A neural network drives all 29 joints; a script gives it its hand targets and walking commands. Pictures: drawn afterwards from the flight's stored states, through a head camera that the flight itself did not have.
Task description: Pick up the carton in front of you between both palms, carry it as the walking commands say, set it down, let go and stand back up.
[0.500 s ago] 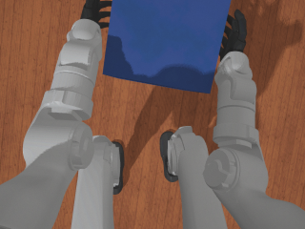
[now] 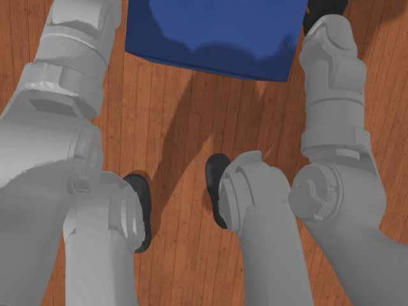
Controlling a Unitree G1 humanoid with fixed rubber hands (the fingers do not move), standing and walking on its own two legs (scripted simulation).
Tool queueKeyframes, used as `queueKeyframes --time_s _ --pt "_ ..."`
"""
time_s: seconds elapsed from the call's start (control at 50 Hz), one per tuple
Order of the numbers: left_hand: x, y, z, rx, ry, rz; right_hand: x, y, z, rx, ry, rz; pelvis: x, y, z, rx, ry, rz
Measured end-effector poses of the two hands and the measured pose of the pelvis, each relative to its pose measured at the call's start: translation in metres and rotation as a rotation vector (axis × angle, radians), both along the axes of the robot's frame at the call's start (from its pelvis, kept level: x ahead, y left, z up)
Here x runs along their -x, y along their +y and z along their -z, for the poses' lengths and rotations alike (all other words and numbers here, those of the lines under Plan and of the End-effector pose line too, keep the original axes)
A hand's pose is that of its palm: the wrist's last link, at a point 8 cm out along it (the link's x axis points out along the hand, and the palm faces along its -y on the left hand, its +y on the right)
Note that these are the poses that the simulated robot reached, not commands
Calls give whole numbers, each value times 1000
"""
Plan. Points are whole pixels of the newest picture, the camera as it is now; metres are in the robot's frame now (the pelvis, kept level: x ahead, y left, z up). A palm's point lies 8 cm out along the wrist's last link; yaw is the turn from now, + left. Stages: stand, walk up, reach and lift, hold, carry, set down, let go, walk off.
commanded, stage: set down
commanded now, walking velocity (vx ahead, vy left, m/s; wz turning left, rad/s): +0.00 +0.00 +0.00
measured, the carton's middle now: (213, 6) +0.55 -0.08 -0.23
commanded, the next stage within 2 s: none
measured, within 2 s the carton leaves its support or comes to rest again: rests again in 0.68 s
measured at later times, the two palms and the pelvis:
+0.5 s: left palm out of the picture +0.57 +0.08 -0.20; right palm (307, 20) +0.51 -0.22 -0.17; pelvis +0.00 +0.00 -0.02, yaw +0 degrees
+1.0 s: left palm out of the picture +0.57 +0.07 -0.21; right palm (306, 32) +0.50 -0.23 -0.19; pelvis +0.00 +0.00 -0.02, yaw -1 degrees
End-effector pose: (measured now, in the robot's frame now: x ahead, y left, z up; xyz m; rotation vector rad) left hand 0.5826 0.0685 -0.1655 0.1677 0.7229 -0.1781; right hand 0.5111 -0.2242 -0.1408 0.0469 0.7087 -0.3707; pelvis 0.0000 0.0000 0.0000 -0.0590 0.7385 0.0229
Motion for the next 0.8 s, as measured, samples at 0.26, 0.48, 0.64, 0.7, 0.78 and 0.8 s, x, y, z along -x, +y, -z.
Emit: queueKeyframes --time_s 0.26,0.48,0.64,0.7,0.78,0.8 --pt "15 11 26 -21 43 -11 2 7 22 -20 46 -47 2 -3 12 -4 -30 -8" --pt "11 12 33 4 58 7 -3 5 30 -19 50 -46 -2 0 24 12 -55 -11" --pt "11 10 36 27 52 17 -2 1 36 -21 43 -38 -4 2 26 14 -61 -14" --pt "11 9 37 41 51 16 -2 -2 38 -23 44 -44 -4 3 26 14 -62 -14" --pt "10 6 39 60 46 28 0 -4 42 -15 56 -52 -4 3 25 14 -67 -13" --pt "10 5 39 67 45 31 1 -5 44 -13 63 -51 -4 3 25 14 -67 -12"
